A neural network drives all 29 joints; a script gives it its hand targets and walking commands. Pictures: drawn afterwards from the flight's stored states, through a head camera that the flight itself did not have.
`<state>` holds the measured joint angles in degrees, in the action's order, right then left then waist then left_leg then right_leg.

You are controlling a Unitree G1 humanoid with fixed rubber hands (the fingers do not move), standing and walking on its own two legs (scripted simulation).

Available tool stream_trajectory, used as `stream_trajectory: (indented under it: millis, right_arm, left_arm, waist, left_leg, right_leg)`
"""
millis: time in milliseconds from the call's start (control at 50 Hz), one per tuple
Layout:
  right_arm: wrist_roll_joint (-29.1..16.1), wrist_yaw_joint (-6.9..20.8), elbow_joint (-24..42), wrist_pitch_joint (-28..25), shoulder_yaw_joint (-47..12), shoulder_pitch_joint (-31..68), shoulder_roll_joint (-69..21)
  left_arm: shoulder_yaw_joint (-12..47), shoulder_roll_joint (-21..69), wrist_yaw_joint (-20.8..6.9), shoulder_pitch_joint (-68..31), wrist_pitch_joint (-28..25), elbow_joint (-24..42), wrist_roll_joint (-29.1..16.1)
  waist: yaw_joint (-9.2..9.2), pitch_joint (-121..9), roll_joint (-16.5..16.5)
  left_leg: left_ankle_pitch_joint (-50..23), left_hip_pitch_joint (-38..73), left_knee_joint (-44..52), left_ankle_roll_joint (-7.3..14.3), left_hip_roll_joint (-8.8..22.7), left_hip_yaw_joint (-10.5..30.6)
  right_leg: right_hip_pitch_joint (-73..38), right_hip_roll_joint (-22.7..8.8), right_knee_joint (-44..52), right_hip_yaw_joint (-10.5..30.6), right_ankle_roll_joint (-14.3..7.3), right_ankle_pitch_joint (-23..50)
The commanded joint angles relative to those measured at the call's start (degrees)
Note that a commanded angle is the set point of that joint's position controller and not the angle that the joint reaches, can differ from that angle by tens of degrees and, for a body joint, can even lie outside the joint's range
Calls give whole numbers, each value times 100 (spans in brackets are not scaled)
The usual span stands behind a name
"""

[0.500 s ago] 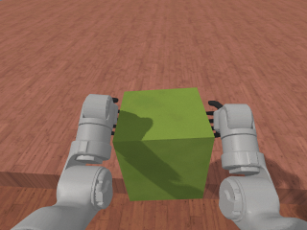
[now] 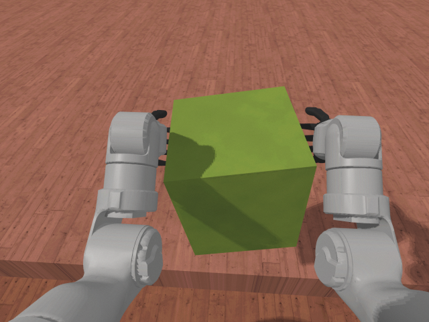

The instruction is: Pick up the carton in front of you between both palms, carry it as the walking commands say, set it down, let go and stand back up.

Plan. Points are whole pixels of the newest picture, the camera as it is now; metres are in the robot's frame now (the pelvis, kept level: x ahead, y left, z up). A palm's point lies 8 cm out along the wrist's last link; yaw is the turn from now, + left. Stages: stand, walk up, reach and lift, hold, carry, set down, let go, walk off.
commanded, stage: carry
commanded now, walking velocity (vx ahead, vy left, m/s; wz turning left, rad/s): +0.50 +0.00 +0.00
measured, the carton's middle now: (237, 175) +0.37 -0.01 +0.09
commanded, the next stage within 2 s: none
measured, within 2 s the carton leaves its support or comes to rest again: neither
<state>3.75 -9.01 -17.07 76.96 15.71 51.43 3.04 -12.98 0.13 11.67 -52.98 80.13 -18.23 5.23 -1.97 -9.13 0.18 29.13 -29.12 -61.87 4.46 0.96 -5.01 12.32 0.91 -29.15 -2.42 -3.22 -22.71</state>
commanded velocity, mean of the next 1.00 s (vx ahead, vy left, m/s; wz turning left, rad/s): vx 0.50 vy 0.00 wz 0.00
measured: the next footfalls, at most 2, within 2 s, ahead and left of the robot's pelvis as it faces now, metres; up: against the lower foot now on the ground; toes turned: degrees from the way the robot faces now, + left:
left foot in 0.20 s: +0.20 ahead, +0.15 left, +0.17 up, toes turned +0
right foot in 0.54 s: +0.47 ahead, -0.05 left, +0.34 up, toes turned -4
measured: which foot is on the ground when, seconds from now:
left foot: up 0.00-0.18, down 0.20-0.56, up 0.58-0.92, down 0.94-1.00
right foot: down 0.00-0.22, up 0.24-0.52, down 0.54-0.92, up 0.94-1.00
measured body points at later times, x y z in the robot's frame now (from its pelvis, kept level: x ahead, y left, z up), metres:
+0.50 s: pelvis +0.28 +0.05 +0.17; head +0.38 +0.03 +0.61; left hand +0.74 +0.10 +0.32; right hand +0.64 -0.17 +0.29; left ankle +0.16 +0.16 -0.56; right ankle +0.35 -0.05 -0.36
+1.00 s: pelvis +0.68 +0.04 +0.33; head +0.67 +0.04 +0.78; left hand +1.06 +0.26 +0.59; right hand +1.09 -0.03 +0.55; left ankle +0.73 +0.10 -0.39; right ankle +0.52 -0.09 -0.30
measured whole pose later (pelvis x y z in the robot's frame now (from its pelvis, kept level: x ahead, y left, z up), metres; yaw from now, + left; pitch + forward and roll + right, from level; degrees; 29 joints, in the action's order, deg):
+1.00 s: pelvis +0.68 +0.04 +0.33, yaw +4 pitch +5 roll +0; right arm 15.2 -9.5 -27.9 78.9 24.5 66.3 -1.7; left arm -20.8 -4.5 20.5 -73.1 72.2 -36.1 2.8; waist -6.0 -8.2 -0.7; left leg 10.9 -26.5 -31.4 6.5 -3.5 -6.1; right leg 19.4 1.9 -64.8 1.3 -1.1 -25.0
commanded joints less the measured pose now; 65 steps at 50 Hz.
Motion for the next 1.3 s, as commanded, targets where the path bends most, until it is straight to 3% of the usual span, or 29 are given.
stream_trajectory:
  millis: [0, 60, 80, 120, 160, 180, 200, 220, 240, 260, 320, 400, 460, 520, 540, 560, 580, 600, 660, 720, 800, 860, 880, 920, 940, 960, 1000, 1120, 1280]
  right_arm:
    - [-2622, 1417, 362, -24, -2730, 4743, -6802]
    - [-2123, 1233, 256, 74, -2290, 4214, -6393]
    - [-2155, 1170, 482, 38, -2327, 4687, -6413]
    - [-1896, 1146, 674, 80, -2110, 4122, -5941]
    - [-1633, 1023, 69, 39, -1920, 3801, -5816]
    - [-1730, 1032, 436, -40, -2151, 3813, -6252]
    - [-1995, 1091, 1085, -149, -2548, 4074, -6386]
    - [-2204, 1074, 1444, -252, -2854, 4273, -6511]
    - [-2584, 1080, 2316, -289, -3311, 4737, -6881]
    - [-2573, 1039, 2654, -278, -3356, 4783, -6560]
    - [-2931, 1251, 2662, -213, -3767, 4099, -6838]
    - [-3868, 1517, 3494, -314, -4610, 5687, -7036]
    - [-3523, 1607, 2525, -124, -3946, 5444, -6746]
    - [-3490, 1652, 2713, -75, -3576, 6304, -6933]
    - [-3575, 1694, 2620, 92, -3464, 6863, -7073]
    - [-3294, 1754, 2209, 188, -3173, 6574, -7003]
    - [-3307, 1799, 1935, 312, -3011, 6387, -6975]
    - [-2827, 1714, 1656, 321, -2997, 6127, -6730]
    - [-1990, 1371, 1816, 467, -2346, 5410, -5945]
    - [-1270, 1157, 1470, 287, -1864, 5260, -5126]
    - [-897, 1055, 502, 29, -1492, 5294, -5086]
    - [-823, 1037, -14, -85, -1219, 5492, -4998]
    - [-807, 1019, -223, -104, -1086, 5462, -4782]
    - [-835, 1062, -1069, -73, -761, 5052, -4838]
    - [-809, 1057, -778, -125, -525, 5338, -4621]
    - [-737, 1143, -1517, 7, -224, 5117, -4846]
    - [-1298, 1383, -1161, -13, -732, 5846, -5646]
    - [-2328, 1782, -488, -164, -1380, 6036, -7011]
    - [-2239, 1747, -156, -286, -1658, 4516, -7279]
  left_arm:
    - [2331, 6018, -1682, -5235, -435, 1447, -2927]
    - [2471, 5986, -1604, -5219, -333, 1663, -3004]
    - [2436, 6161, -1550, -5428, -270, 1290, -2905]
    - [2443, 6399, -1600, -4966, -299, 1239, -3159]
    - [2371, 6575, -1685, -5467, -301, 1376, -3307]
    - [2503, 6438, -1732, -5624, -352, 1924, -3293]
    - [2607, 6398, -1715, -5813, -359, 2242, -3167]
    - [2503, 6375, -1676, -6070, -378, 2638, -2939]
    - [2606, 6122, -1670, -5389, -370, 2700, -2761]
    - [2577, 6050, -1599, -4976, -341, 2227, -2593]
    - [2366, 5403, -1454, -4370, -391, 2182, -1898]
    - [2295, 5335, -1419, -3428, -553, 1704, -1570]
    - [1822, 4892, -1358, -3290, -449, 523, -877]
    - [1936, 5538, -1434, -3177, -416, 121, -1106]
    - [2023, 5790, -1443, -3978, -474, 759, -1368]
    - [1946, 5447, -1386, -4228, -501, 903, -1254]
    - [2002, 5553, -1359, -3916, -459, 861, -1368]
    - [2266, 5780, -1393, -3651, -354, 868, -1480]
    - [2678, 6613, -1654, -4478, -52, 1817, -2521]
    - [2982, 6737, -1988, -4812, 90, 1055, -3132]
    - [2320, 6840, -2157, -5069, 13, -156, -3228]
    - [1903, 6813, -2424, -5276, -131, -925, -3384]
    - [1476, 6889, -2442, -5183, -101, -1728, -3286]
    - [1111, 6670, -2467, -4811, -194, -2510, -3126]
    - [956, 6685, -2528, -4489, -162, -3175, -3150]
    - [476, 6613, -2412, -4868, -251, -2981, -2739]
    - [23, 6482, -2369, -4191, -202, -3399, -2236]
    - [159, 6749, -1959, -4232, -379, -1835, -1564]
    - [1558, 7015, -1709, -3463, -688, -433, -1858]
  waist:
    - [-412, -1473, -1199]
    - [-612, -1124, -336]
    - [-680, -767, -250]
    - [-199, -1164, -267]
    - [445, -2118, -879]
    - [1194, -2881, -1346]
    - [1814, -3303, -537]
    - [1472, -3910, 1521]
    - [1415, -3989, 2371]
    - [1398, -3920, 1435]
    - [1206, -2695, 738]
    - [1228, -2149, -548]
    - [1348, -1427, 143]
    - [84, -3038, 794]
    - [-765, -3395, 1217]
    - [-1219, -3722, -865]
    - [-1065, -4081, -1655]
    - [-1126, -3449, -665]
    - [-753, -2526, -654]
    - [-546, -1772, 544]
    - [-616, -1866, -611]
    - [-20, -2011, -543]
    - [209, -2112, -676]
    - [340, -2099, 467]
    - [411, -2438, 891]
    - [580, -2484, 1017]
    - [367, -1636, -74]
    - [337, -1845, 287]
    - [316, -1727, 775]
  left_leg:
    - [1640, -3791, -3591, 15, -178, 671]
    - [2432, -5997, -5849, 290, -325, 877]
    - [2905, -6289, -5594, 399, -104, 1477]
    - [1630, -4125, -2931, 303, 443, 426]
    - [976, 448, -680, 270, -456, -1092]
    - [350, 1601, -477, 376, -1106, -1214]
    - [-166, 2474, 1220, 701, -1012, 554]
    - [-2524, 3702, 3002, 1671, 792, 4043]
    - [-5106, 4014, 3644, 2392, 1343, 5657]
    - [-4824, 4462, 2807, 2164, 1079, 4909]
    - [-3796, 4995, 2472, 1145, 917, 3810]
    - [-5751, 5014, 3118, 1059, 1351, 3305]
    - [-6298, 5327, 3712, 958, 907, 2630]
    - [-9152, 1297, 3085, 356, 903, 1272]
    - [-9716, 700, 1701, 240, 619, 869]
    - [-5528, -687, -1890, -255, -528, 1086]
    - [-1405, -1789, -4427, -376, -1296, 1408]
    - [-900, -2717, -5053, -180, -889, 1730]
    - [-389, -3193, -4457, 209, -495, 1236]
    - [-553, -2439, -2163, -61, -83, 688]
    - [-2486, 416, 1931, 68, -618, -83]
    - [-3478, 2685, 3239, 254, -695, -235]
    - [-4010, 3166, 3997, 307, -565, -273]
    - [-5995, 4827, 3352, 608, 1304, 1346]
    - [-7786, 5430, 2438, 1048, 2092, 2234]
    - [-6010, 5148, 2943, 1410, 2053, 2916]
    - [-4096, 3605, 3841, 1050, 1693, 2605]
    - [-3448, 2725, 4638, 703, 1291, 1404]
    - [-7209, 3920, 3955, 90, 934, 80]
  right_leg:
    - [-3505, -2147, 376, 2404, -1708, 5914]
    - [-4410, -2169, 746, 2134, -1315, 4465]
    - [-4178, -2298, 898, 2267, -1101, 4468]
    - [-2749, -1625, 1612, 1055, -644, 3491]
    - [-359, -1083, 1599, 90, -646, 7004]
    - [-755, -1339, 92, -475, -674, 9734]
    - [-151, -885, -2506, -234, -323, 9943]
    - [1470, 176, -5330, 70, 355, 3915]
    - [2486, 1337, -7853, 930, 363, 325]
    - [2997, 1218, -8535, 1740, 86, 155]
    - [5062, 264, -8230, 1225, -10, -490]
    - [5757, -144, -6955, 587, -181, -1520]
    - [6487, -162, -6299, -166, -267, -2374]
    - [-762, 279, -2875, -799, -565, 246]
    - [-1914, 587, -2537, -456, -742, 311]
    - [-3006, -936, -1091, 2987, -1963, 1256]
    - [-3562, -1822, -551, 4937, -2548, 4087]
    - [-3730, -1516, -1268, 3665, -2170, 4025]
    - [-2954, -1355, -862, 2792, -1251, 3758]
    - [-1951, -1178, -283, 2140, -765, 4398]
    - [-872, -891, 494, 1535, -467, 5371]
    - [-317, -1046, -27, 1122, -261, 6163]
    - [-51, -719, -1138, 651, -24, 5800]
    - [2051, -108, -3308, 545, 250, -169]
    - [3154, 102, -4296, 517, 213, -1222]
    - [3613, 17, -4909, 626, 297, -718]
    - [3680, -246, -4687, 482, 393, 56]
    - [2523, -530, -2293, 250, 329, 981]
    - [1183, 44, 238, -933, -34, 2826]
